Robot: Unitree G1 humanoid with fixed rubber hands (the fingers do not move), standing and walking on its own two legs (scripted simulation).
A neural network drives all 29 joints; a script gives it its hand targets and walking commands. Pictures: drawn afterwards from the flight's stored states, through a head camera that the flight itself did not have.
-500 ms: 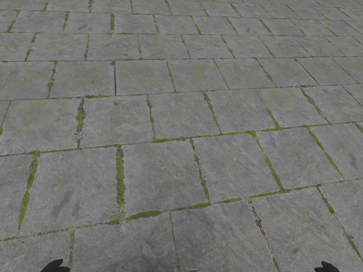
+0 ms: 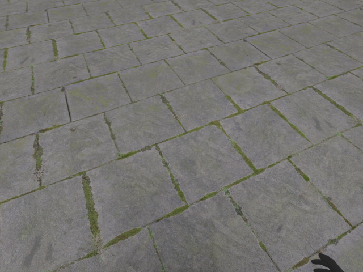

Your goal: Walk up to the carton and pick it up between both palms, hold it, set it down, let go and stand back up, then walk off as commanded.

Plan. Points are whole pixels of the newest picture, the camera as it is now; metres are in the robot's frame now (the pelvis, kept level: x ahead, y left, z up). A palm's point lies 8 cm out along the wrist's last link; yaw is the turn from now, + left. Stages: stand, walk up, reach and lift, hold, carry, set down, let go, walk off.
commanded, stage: walk up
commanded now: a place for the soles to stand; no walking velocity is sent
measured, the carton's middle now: out of the picture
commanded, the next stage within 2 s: none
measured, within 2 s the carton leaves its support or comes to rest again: neither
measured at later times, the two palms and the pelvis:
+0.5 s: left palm (76, 247) +0.21 +0.26 -0.10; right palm out of the picture +0.07 -0.38 -0.02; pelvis +0.04 -0.01 +0.02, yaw -13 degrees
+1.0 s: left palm (133, 200) +0.32 +0.13 -0.09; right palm out of the picture +0.03 -0.45 -0.06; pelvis +0.09 -0.10 +0.00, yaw -29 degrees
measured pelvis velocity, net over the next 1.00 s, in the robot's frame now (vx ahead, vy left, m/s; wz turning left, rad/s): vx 0.09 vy -0.10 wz -0.51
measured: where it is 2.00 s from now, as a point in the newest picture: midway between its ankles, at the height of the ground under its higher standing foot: (251, 269)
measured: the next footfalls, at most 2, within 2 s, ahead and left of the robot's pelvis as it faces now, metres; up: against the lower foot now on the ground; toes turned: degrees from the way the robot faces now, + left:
left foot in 0.18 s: +0.14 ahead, +0.07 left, +0.00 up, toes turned +4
right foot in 0.70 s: +0.06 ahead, -0.22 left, +0.00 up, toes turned -20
